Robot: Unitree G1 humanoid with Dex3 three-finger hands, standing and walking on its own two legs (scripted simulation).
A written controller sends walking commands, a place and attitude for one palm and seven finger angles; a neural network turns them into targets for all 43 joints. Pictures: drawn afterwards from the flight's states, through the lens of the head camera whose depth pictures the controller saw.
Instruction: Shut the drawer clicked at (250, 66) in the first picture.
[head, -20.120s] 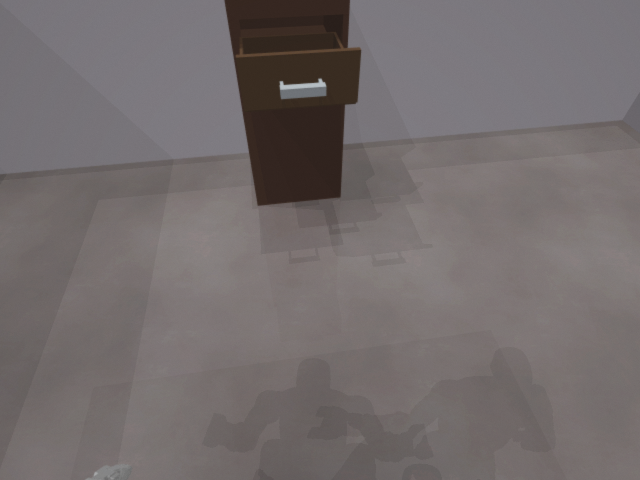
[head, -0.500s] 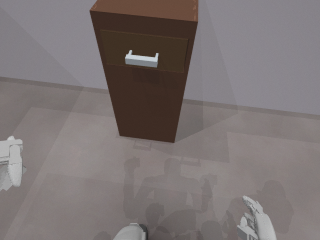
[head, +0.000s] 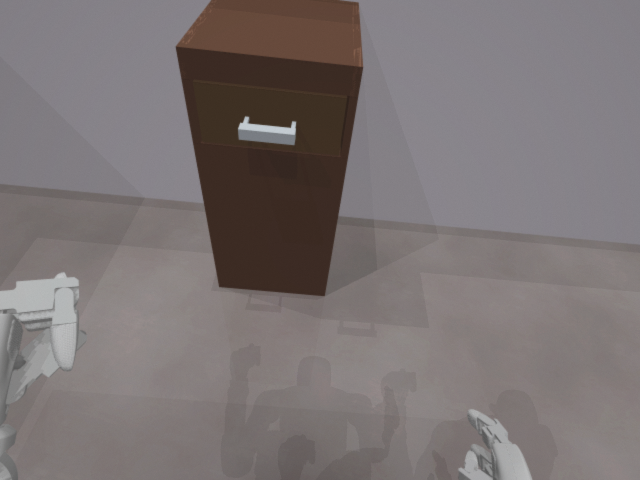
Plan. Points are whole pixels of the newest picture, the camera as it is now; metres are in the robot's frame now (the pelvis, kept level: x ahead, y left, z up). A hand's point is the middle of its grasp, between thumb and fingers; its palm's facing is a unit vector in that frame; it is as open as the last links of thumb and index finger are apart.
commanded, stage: stop stepping back and stand still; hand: left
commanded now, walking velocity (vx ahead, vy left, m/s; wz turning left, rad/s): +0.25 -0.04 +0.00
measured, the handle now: (268, 128) +0.86 +0.20 -0.03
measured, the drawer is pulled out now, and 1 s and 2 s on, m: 0.00 0.00 0.00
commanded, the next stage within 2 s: none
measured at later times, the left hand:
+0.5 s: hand out of the picture +0.11 +0.26 +0.17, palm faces +0.43 -0.82 -0.37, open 3.2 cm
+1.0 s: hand out of the picture +0.10 +0.25 +0.17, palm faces +0.42 -0.79 -0.45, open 3.3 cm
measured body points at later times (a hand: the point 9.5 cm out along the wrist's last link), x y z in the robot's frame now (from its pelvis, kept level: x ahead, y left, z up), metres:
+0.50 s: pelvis -0.09 +0.01 +0.00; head -0.11 +0.03 +0.45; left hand +0.08 +0.30 +0.19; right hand +0.05 -0.25 -0.08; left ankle -0.07 +0.15 -0.73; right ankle -0.03 -0.10 -0.72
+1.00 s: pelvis -0.08 +0.01 +0.00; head -0.07 +0.01 +0.45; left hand +0.07 +0.29 +0.19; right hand +0.09 -0.23 -0.08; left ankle -0.07 +0.13 -0.73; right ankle -0.06 -0.07 -0.73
